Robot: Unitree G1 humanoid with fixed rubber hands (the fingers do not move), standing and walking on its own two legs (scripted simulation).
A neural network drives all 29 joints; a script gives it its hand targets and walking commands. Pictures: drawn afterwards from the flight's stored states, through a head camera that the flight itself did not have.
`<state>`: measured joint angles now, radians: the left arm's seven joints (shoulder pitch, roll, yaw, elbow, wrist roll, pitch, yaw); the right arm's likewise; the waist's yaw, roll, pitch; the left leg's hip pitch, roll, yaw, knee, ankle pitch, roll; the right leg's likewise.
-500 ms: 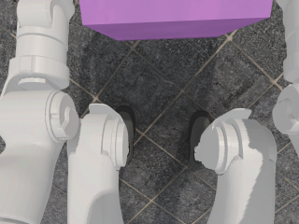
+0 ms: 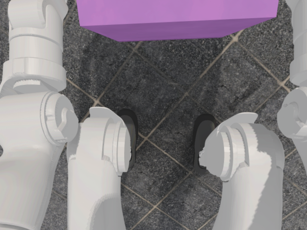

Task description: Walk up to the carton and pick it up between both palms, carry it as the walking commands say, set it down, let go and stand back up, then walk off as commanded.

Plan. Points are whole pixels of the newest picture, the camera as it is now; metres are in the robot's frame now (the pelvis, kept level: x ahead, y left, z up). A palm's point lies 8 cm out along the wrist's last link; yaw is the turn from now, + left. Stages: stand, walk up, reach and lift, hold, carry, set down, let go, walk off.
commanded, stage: set down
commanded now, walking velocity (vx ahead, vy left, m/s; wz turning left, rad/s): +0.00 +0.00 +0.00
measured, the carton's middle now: out of the picture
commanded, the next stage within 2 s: none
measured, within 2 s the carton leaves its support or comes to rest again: neither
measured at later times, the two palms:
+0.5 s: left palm out of the picture +0.56 +0.20 -0.16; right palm out of the picture +0.58 -0.18 -0.16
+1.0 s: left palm out of the picture +0.57 +0.24 -0.17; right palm out of the picture +0.58 -0.21 -0.17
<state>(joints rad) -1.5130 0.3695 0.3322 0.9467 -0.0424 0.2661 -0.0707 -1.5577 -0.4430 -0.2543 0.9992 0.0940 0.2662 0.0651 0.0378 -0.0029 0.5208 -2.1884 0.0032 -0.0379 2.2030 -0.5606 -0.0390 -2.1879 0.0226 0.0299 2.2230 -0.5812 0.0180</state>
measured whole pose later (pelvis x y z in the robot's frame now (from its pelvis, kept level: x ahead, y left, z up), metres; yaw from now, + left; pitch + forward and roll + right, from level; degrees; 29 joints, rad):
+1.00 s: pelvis +0.01 +0.00 +0.00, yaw +0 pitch +33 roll +0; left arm -1.56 0.49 0.12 1.10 -0.25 0.12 0.08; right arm -1.58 -0.54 -0.07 1.11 0.24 0.13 -0.06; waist 0.04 0.01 0.52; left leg -2.22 0.00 -0.05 2.22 -0.58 -0.05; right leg -2.21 0.02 0.02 2.23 -0.60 0.02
